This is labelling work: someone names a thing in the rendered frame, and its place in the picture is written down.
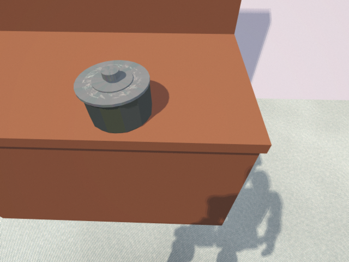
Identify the lid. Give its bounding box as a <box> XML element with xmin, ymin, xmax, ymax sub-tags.
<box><xmin>74</xmin><ymin>60</ymin><xmax>150</xmax><ymax>108</ymax></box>

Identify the knob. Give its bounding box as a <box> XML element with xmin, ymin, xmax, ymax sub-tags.
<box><xmin>101</xmin><ymin>65</ymin><xmax>121</xmax><ymax>81</ymax></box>

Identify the table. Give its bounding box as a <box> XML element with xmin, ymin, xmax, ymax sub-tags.
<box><xmin>0</xmin><ymin>0</ymin><xmax>272</xmax><ymax>225</ymax></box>

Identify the pot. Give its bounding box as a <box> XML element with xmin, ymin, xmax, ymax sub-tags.
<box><xmin>84</xmin><ymin>84</ymin><xmax>152</xmax><ymax>133</ymax></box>

